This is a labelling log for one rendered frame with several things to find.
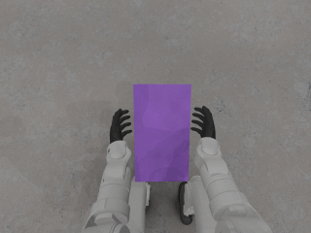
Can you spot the left robot forearm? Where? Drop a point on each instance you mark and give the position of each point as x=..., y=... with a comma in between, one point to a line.
x=113, y=196

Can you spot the right robot forearm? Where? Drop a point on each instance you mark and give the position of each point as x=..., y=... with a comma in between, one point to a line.
x=223, y=194

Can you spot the robot left hand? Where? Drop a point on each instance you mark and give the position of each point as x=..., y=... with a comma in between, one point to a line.
x=116, y=133

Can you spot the carton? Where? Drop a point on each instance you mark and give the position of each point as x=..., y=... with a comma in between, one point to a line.
x=161, y=113

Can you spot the robot right foot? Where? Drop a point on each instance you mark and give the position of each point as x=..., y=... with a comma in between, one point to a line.
x=185, y=219

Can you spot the left robot thigh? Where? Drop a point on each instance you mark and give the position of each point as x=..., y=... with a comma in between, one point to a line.
x=138, y=201

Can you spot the robot left upper arm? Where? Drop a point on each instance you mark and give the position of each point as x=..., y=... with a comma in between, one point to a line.
x=113, y=227

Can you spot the robot right hand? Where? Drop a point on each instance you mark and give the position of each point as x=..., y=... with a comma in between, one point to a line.
x=207, y=126

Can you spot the robot right upper arm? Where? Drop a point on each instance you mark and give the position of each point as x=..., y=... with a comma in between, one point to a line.
x=242, y=224

